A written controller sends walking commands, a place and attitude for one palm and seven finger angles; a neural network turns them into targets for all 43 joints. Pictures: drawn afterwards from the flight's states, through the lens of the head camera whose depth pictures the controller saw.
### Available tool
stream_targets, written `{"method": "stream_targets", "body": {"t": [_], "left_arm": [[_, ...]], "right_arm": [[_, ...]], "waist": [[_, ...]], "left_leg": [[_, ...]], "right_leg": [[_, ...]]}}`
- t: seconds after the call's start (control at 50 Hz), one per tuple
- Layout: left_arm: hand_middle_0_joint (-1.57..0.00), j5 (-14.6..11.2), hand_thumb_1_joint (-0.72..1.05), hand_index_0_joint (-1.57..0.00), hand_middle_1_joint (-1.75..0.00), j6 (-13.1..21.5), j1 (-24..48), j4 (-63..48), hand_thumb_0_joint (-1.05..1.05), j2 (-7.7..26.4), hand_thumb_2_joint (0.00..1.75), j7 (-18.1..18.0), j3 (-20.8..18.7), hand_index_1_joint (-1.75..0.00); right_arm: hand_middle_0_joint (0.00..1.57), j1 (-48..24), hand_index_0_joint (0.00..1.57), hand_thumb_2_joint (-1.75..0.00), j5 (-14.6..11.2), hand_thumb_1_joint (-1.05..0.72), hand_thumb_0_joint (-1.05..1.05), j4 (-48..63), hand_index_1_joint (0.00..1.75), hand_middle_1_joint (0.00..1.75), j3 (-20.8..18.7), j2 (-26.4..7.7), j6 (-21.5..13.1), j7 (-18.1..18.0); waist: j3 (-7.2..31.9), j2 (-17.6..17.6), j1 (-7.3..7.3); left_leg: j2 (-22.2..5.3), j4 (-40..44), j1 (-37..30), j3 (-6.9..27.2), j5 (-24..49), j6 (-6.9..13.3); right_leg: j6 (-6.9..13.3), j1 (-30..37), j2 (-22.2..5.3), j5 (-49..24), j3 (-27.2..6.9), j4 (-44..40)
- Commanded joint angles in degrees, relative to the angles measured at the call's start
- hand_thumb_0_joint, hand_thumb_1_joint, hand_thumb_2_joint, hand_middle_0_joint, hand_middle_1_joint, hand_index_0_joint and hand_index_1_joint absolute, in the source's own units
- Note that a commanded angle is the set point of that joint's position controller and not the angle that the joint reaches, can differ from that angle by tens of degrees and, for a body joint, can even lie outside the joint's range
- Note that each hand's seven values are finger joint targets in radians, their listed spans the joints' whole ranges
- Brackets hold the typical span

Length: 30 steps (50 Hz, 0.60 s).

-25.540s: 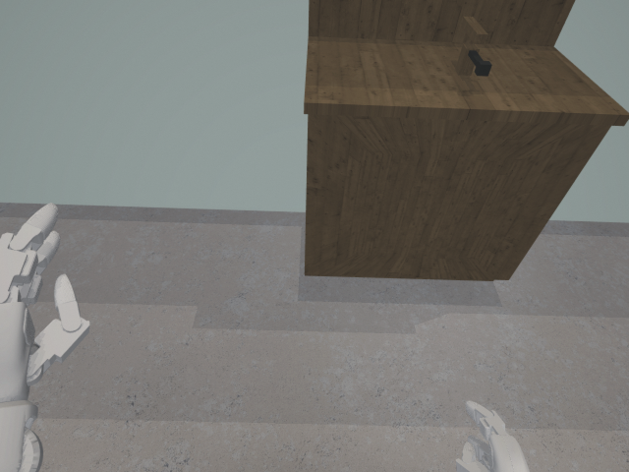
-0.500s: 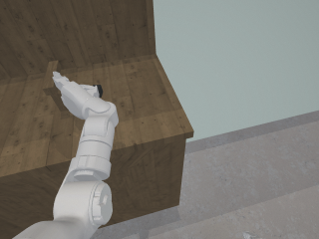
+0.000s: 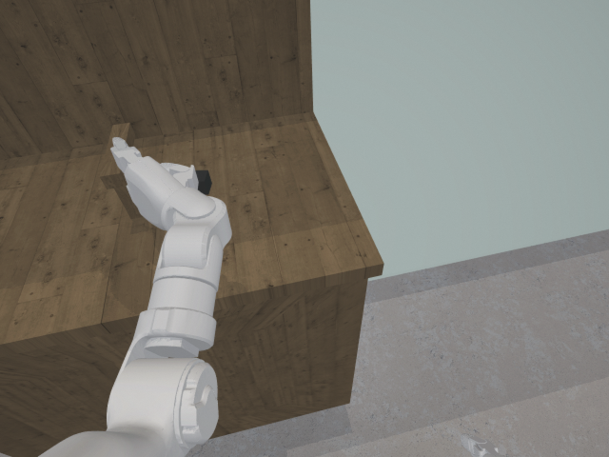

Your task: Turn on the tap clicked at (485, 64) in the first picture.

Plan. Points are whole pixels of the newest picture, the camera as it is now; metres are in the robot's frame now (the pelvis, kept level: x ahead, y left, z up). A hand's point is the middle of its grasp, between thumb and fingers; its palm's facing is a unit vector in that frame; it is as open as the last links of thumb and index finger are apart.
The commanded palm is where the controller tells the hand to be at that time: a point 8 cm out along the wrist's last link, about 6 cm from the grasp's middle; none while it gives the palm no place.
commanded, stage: lift the hand up off the lever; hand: left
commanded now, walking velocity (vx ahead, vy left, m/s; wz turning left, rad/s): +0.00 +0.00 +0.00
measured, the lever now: (201, 182) +0.49 +0.21 +0.10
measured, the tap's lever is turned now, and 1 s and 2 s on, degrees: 76 76 76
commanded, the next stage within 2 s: draw the hand back beside the body in 0.24 s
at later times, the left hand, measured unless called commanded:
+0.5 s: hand (208, 174) +0.41 +0.16 +0.18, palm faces +0.47 -0.88 -0.08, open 7.8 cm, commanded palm +0.34 +0.21 +0.18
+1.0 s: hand (129, 257) +0.28 +0.21 +0.18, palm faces +0.26 -0.94 -0.22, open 7.6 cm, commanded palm +0.24 +0.26 +0.18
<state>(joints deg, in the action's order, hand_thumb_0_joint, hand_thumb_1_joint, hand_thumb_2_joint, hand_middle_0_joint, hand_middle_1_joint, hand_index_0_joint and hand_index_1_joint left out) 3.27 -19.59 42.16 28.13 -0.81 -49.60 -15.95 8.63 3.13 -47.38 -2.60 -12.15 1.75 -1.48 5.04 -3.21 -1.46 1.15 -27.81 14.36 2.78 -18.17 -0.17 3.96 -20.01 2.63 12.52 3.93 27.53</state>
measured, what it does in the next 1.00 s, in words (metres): stands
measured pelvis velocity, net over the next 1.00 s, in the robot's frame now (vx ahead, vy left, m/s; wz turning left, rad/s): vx -0.03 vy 0.02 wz -0.04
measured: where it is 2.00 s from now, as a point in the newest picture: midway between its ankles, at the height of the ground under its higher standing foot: outside the picture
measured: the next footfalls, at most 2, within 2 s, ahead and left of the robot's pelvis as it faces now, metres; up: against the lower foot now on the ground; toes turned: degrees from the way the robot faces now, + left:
none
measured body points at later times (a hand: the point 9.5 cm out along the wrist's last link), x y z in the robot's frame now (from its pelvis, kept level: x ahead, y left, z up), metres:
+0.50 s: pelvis +0.00 +0.00 +0.00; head +0.00 -0.02 +0.45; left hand +0.38 +0.20 +0.19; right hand +0.15 -0.24 -0.12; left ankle -0.05 +0.12 -0.74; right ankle +0.02 -0.07 -0.74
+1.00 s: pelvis -0.03 +0.02 +0.01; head -0.04 +0.00 +0.46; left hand +0.26 +0.26 +0.19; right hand +0.16 -0.20 -0.08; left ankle -0.05 +0.12 -0.74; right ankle +0.02 -0.07 -0.74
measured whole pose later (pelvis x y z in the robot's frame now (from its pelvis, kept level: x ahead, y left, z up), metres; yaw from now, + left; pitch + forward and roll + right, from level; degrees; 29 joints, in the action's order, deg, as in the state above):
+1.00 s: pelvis -0.03 +0.02 +0.01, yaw -2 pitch -5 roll +0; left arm -4.2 5.2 3.0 -0.6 16.4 -7.2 -7.6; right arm 7.0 -0.2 -39.2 0.9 -12.0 -1.4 -2.4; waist -2.8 -3.4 -2.4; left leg 1.8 -18.0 0.4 0.0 -12.5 1.6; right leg 2.6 -6.6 2.2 6.0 1.0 17.7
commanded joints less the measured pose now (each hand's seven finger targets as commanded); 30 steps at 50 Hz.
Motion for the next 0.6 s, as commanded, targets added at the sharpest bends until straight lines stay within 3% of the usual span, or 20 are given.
{"method": "stream_targets", "body": {"t": [0.0, 0.02, 0.04, 0.08, 0.12, 0.14, 0.22, 0.24, 0.3, 0.32, 0.34, 0.36, 0.38, 0.42, 0.44, 0.48, 0.52, 0.54, 0.56, 0.58], "left_arm": [[-0.15, 2.0, 0.9, -0.15, -0.15, 2.3, 28.63, -13.65, 0.0, 7.44, 0.9, 0.02, 3.21, -0.15], [-0.15, 1.97, 0.9, -0.15, -0.15, 1.97, 28.83, -13.72, 0.0, 6.31, 0.9, 0.02, 4.13, -0.15], [-0.15, 2.16, 0.9, -0.15, -0.15, 1.85, 28.9, -14.02, 0.0, 8.07, 0.9, -0.02, 2.85, -0.15], [-0.15, 2.09, 0.9, -0.15, -0.15, 1.37, 28.26, -12.7, 0.0, 5.28, 0.9, -0.02, 4.92, -0.15], [-0.15, 1.95, 0.9, -0.15, -0.15, 1.14, 29.42, -11.75, 0.0, 6.07, 0.9, -0.17, 4.15, -0.15], [-0.15, 1.92, 0.9, -0.15, -0.15, 1.15, 28.73, -11.6, 0.0, 9.38, 0.9, -0.26, 1.22, -0.15], [-0.15, 2.51, 0.9, -0.15, -0.15, 0.91, 29.71, -10.62, 0.0, 5.89, 0.9, -0.42, 4.17, -0.15], [-0.15, 2.53, 0.9, -0.15, -0.15, 0.89, 29.15, -9.87, 0.0, 8.13, 0.9, -0.55, 2.13, -0.15], [-0.15, 2.63, 0.9, -0.15, -0.15, 1.51, 30.81, -10.95, 0.0, 6.32, 0.9, -0.69, 3.88, -0.15], [-0.15, 2.58, 0.9, -0.15, -0.15, 1.68, 29.41, -11.55, 0.0, 7.72, 0.9, -0.8, 2.38, -0.15], [-0.15, 4.86, 0.9, -0.15, -0.15, 2.04, 23.98, -16.54, 0.0, 9.07, 0.9, 9.22, 10.43, -0.15], [-0.15, 3.55, 0.9, -0.15, -0.16, 2.28, 21.46, -18.46, 0.0, 12.95, 0.9, 13.71, 6.44, -0.16], [-0.15, 2.13, 0.9, -0.15, -0.16, 2.62, 18.28, -21.27, 0.0, 14.41, 0.9, 17.95, 6.18, -0.16], [-0.16, -2.14, 0.9, -0.16, -0.16, 3.88, 10.21, -23.11, 0.0, 15.71, 0.9, 26.59, 5.37, -0.16], [-0.16, -4.65, 0.9, -0.16, -0.17, 4.87, 5.72, -24.3, 0.0, 18.13, 0.9, 30.72, 3.23, -0.17], [-0.16, -7.91, 0.9, -0.16, -0.17, 5.4, -1.17, -30.52, 0.0, 18.57, 0.9, 32.69, 0.56, -0.17], [-0.16, -8.38, 0.9, -0.16, -0.18, 4.53, -4.71, -37.0, 0.0, 17.91, 0.9, 31.03, 0.45, -0.18], [-0.16, -7.31, 0.9, -0.16, -0.18, 9.5, -10.96, -34.88, 0.0, 30.1, 0.9, 35.14, -1.45, -0.18], [-0.16, -7.76, 0.9, -0.16, -0.19, 12.79, -11.98, -36.21, 0.0, 30.06, 0.9, 37.02, -1.84, -0.19], [-0.16, -7.74, 0.9, -0.16, -0.19, 15.85, -11.41, -39.61, 0.0, 29.53, 0.9, 38.34, -0.18, -0.19]], "right_arm": [[0.2, -6.54, 0.2, -0.9, -0.12, -0.9, 0.0, 7.39, 0.3, 0.3, -0.95, -5.57, -2.19, -0.78], [0.2, -7.05, 0.2, -0.9, -0.11, -0.9, 0.0, 7.39, 0.3, 0.3, -0.9, -5.43, -2.19, -0.75], [0.2, -7.22, 0.2, -0.9, -0.01, -0.9, 0.0, 6.97, 0.3, 0.3, -1.1, -5.72, -1.98, -0.92], [0.2, -7.42, 0.2, -0.9, -0.09, -0.9, 0.0, 7.19, 0.3, 0.3, -0.8, -5.42, -2.19, -0.69], [0.2, -7.53, 0.2, -0.9, -0.21, -0.9, 0.0, 6.97, 0.3, 0.3, -0.65, -5.48, -2.09, -0.81], [0.2, -7.75, 0.2, -0.9, -0.22, -0.9, 0.0, 6.86, 0.3, 0.3, -0.96, -5.72, -1.7, -1.08], [0.2, -8.15, 0.2, -0.9, -0.33, -0.9, 0.0, 7.09, 0.3, 0.3, -0.49, -5.17, -1.71, -0.73], [0.2, -8.1, 0.2, -0.9, -0.22, -0.9, 0.0, 6.86, 0.3, 0.3, -0.77, -5.47, -1.51, -0.9], [0.2, -8.02, 0.2, -0.9, -0.26, -0.9, 0.0, 7.2, 0.3, 0.3, -0.47, -5.09, -1.74, -0.72], [0.2, -7.49, 0.2, -0.9, -0.18, -0.9, 0.0, 7.43, 0.3, 0.3, -0.66, -5.19, -1.6, -0.77], [0.2, -5.41, 0.2, -0.9, -0.09, -0.9, 0.0, 7.75, 0.3, 0.3, -1.0, -7.42, 0.57, -1.99], [0.2, -4.14, 0.2, -0.9, -1.11, -0.9, 0.0, 9.82, 0.3, 0.3, -1.37, -7.12, 0.88, -2.79], [0.2, -4.38, 0.2, -0.9, -1.7, -0.9, 0.0, 10.88, 0.3, 0.3, -0.8, -6.64, 1.4, -3.56], [0.2, -4.44, 0.2, -0.9, -2.9, -0.9, 0.0, 12.38, 0.3, 0.3, 0.1, -6.13, 2.01, -4.74], [0.2, -4.73, 0.2, -0.9, -3.33, -0.9, 0.0, 13.22, 0.3, 0.3, 0.52, -6.4, 2.39, -5.13], [0.2, -6.81, 0.2, -0.9, -4.5, -0.9, 0.0, 15.48, 0.3, 0.3, 1.45, -4.99, 1.66, -5.16], [0.2, -8.66, 0.2, -0.9, -4.72, -0.9, 0.0, 16.19, 0.3, 0.3, 1.88, -4.47, 0.73, -4.58], [0.2, -6.63, 0.2, -0.9, -3.13, -0.9, 0.0, 15.06, 0.3, 0.3, 1.41, -6.85, 0.15, -3.05], [0.2, -7.65, 0.2, -0.9, -3.44, -0.9, 0.0, 16.24, 0.3, 0.3, 1.37, -6.29, -0.56, -2.3], [0.2, -8.32, 0.2, -0.9, -3.47, -0.9, 0.0, 16.95, 0.3, 0.3, 1.37, -5.95, -1.49, -2.03]], "waist": [[18.19, 6.31, 0.39], [17.84, 5.71, 0.4], [18.13, 4.84, -0.05], [17.04, 5.9, 0.3], [16.61, 6.9, 0.44], [17.52, 6.08, -0.47], [16.58, 6.38, 0.2], [16.78, 6.54, -0.32], [17.12, 5.93, 0.26], [18.96, 6.4, -0.23], [19.69, 8.34, 2.21], [21.27, 7.88, 1.25], [21.61, 7.12, 0.28], [18.32, 9.78, -0.38], [17.36, 8.48, -1.42], [15.14, 7.12, -3.78], [13.56, 4.49, -4.46], [9.87, 4.18, -1.27], [9.52, 3.81, -2.19], [9.53, 3.88, -1.7]], "left_leg": [[-0.13, 1.71, 0.76, -3.19, 20.22, -1.33], [-0.1, 1.81, 0.57, -3.33, 20.17, -1.42], [-0.11, 1.89, 0.25, -2.96, 19.77, -1.68], [-0.15, 1.9, 0.32, -3.12, 19.87, -1.56], [-0.05, 2.05, 0.84, -3.18, 18.81, -1.26], [0.02, 2.13, 0.98, -2.88, 18.36, -1.36], [-0.18, 2.14, 1.09, -3.14, 18.18, -1.25], [-0.14, 2.27, 1.25, -2.79, 17.53, -1.24], [-0.2, 2.01, 0.85, -2.96, 18.33, -1.28], [-0.26, 1.82, 0.57, -3.07, 19.97, -1.26], [0.24, 2.11, -2.17, -3.53, 23.39, 0.42], [0.12, 2.35, -3.92, -3.96, 25.49, 1.25], [0.11, 3.23, -4.57, -3.77, 26.04, 1.48], [-0.21, 4.61, -5.05, -3.62, 25.95, 1.85], [-0.38, 5.64, -5.42, -3.46, 25.56, 1.8], [-0.77, 6.76, -5.71, -3.74, 25.18, 1.6], [-0.85, 7.36, -6.21, -3.88, 24.15, 1.14], [-1.23, 7.98, -6.42, -4.11, 21.65, 2.02], [-0.69, 8.49, -5.28, -4.49, 21.16, 2.29], [-0.62, 8.75, -6.1, -4.67, 20.9, 2.36]], "right_leg": [[-2.23, 17.21, -3.8, -16.17, -1.77, -2.46], [-2.23, 17.03, -3.82, -15.91, -1.71, -2.59], [-1.98, 16.92, -3.47, -14.06, -1.57, -2.74], [-2.13, 16.16, -3.7, -14.47, -1.51, -2.81], [-2.37, 16.09, -3.92, -14.18, -1.78, -3.21], [-2.28, 16.86, -3.74, -13.1, -2.03, -3.38], [-2.32, 15.98, -4.07, -13.45, -2.03, -3.41], [-2.29, 16.0, -3.7, -11.7, -1.83, -3.63], [-2.31, 15.81, -3.96, -13.15, -2.08, -3.36], [-2.47, 17.33, -4.14, -16.24, -2.1, -2.72], [-1.87, 20.54, -3.57, -23.06, -3.02, -0.62], [-2.03, 22.41, -3.8, -27.9, -3.35, -0.71], [-2.33, 24.69, -3.84, -30.49, -3.96, -1.06], [-2.85, 27.22, -3.87, -34.04, -4.46, -2.35], [-2.52, 28.41, -3.66, -33.19, -4.5, -2.92], [-2.62, 29.15, -3.66, -31.64, -4.66, -4.19], [-2.5, 28.21, -3.42, -27.85, -4.76, -5.17], [-3.89, 26.82, -4.27, -28.75, -5.15, -4.91], [-3.64, 27.14, -4.01, -26.83, -5.13, -4.97], [-3.66, 27.08, -3.91, -26.05, -5.48, -5.57]]}}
